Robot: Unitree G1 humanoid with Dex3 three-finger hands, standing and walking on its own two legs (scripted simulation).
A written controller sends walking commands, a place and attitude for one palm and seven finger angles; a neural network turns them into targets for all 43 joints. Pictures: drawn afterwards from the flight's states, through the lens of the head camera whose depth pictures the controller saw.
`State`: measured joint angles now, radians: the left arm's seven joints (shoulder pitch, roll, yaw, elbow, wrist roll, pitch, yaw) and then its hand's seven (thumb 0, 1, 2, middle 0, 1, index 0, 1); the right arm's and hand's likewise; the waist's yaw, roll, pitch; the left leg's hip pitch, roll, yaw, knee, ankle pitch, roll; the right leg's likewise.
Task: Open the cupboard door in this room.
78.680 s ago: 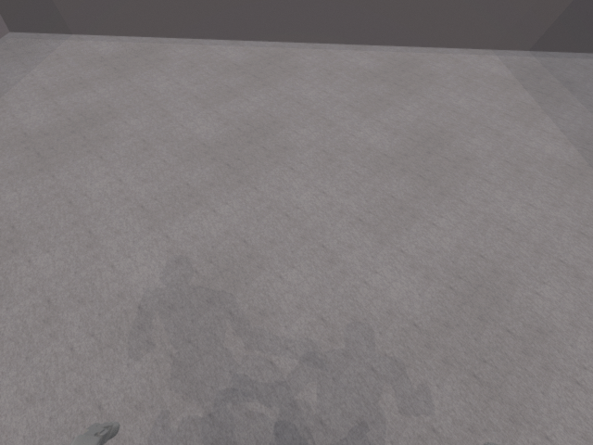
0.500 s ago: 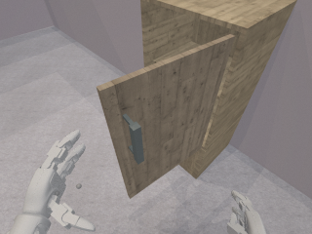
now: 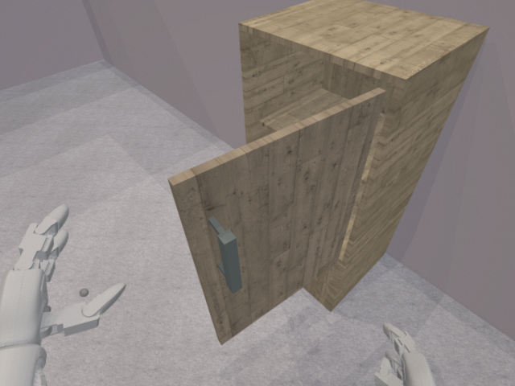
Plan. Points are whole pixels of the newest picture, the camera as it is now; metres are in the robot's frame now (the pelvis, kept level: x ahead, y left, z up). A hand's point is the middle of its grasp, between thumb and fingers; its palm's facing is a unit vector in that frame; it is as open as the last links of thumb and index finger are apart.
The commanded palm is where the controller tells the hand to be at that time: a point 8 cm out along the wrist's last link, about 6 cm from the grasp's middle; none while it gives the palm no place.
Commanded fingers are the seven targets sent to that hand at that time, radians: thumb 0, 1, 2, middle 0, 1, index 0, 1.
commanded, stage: draw the hand back to the body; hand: left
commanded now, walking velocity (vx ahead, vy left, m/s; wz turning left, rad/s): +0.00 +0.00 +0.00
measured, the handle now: (224, 255) +0.32 +0.10 +0.03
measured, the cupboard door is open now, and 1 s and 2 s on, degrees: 82 82 82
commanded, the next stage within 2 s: step back with the hand held close in 0.62 s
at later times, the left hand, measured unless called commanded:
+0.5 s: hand (75, 269) +0.20 +0.25 +0.15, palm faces +0.43 -0.81 -0.40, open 7.6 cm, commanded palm +0.15 +0.29 +0.18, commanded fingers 0.00 0.90 0.90 -0.20 -0.30 -0.20 -0.30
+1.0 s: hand (63, 281) +0.18 +0.25 +0.16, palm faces +0.34 -0.80 -0.50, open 7.4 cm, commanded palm +0.12 +0.29 +0.18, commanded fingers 0.00 0.90 0.90 -0.20 -0.30 -0.20 -0.30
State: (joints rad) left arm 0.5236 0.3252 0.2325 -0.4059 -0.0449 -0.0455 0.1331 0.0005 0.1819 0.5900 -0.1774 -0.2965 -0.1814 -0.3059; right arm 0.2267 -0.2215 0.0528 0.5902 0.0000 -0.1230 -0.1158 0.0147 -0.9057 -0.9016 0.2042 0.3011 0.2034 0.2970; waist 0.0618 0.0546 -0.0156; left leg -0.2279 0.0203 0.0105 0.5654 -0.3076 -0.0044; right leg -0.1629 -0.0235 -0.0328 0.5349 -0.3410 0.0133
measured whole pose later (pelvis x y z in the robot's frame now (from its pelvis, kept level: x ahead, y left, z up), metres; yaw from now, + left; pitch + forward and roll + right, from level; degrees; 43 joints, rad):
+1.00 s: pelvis -0.02 +0.00 +0.01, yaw -2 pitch -1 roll -1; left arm 0.54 0.38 0.37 -0.44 -0.05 -0.12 0.10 0.02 0.89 0.90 -0.21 -0.30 -0.21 -0.31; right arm 0.15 -0.25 -0.01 0.57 0.00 0.00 -0.09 0.01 -0.91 -0.90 0.20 0.30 0.20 0.30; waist 0.02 0.06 0.04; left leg -0.22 0.04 0.03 0.43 -0.19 -0.01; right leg -0.16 0.00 -0.01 0.39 -0.21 0.01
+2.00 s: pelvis -0.23 -0.02 +0.00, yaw +0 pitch +3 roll +0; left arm 0.58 0.44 0.42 -0.59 -0.04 -0.18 0.16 0.02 0.89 0.90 -0.21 -0.30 -0.21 -0.31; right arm 0.19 -0.16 0.04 0.60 -0.02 -0.12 -0.05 0.01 -0.90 -0.90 0.21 0.30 0.21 0.30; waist 0.00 -0.03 0.00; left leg -0.49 0.05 0.04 0.51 -0.16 -0.01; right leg -0.12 0.04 -0.03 0.45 -0.40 -0.06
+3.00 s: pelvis -0.30 +0.00 +0.00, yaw +1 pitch +0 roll -1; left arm 0.36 0.40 0.29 -0.14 0.01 -0.14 0.08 0.01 0.89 0.90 -0.20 -0.30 -0.20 -0.31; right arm 0.18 -0.27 0.01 0.71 -0.01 -0.13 -0.04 0.01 -0.90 -0.90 0.20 0.30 0.20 0.30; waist 0.01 0.04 -0.01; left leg -0.38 -0.02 0.02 0.45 -0.07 0.05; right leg -0.18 0.03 -0.01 0.50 -0.31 -0.02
